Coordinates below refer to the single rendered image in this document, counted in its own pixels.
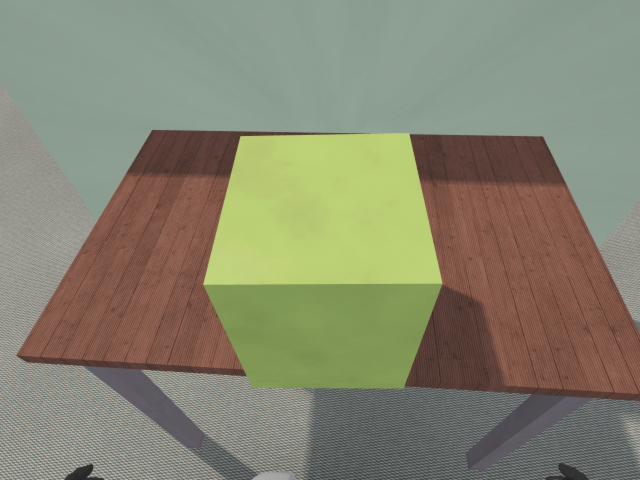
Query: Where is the table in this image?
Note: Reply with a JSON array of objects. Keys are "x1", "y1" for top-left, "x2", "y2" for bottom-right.
[{"x1": 16, "y1": 130, "x2": 640, "y2": 470}]

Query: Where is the carton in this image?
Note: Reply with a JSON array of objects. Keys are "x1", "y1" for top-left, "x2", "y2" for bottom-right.
[{"x1": 203, "y1": 133, "x2": 443, "y2": 389}]

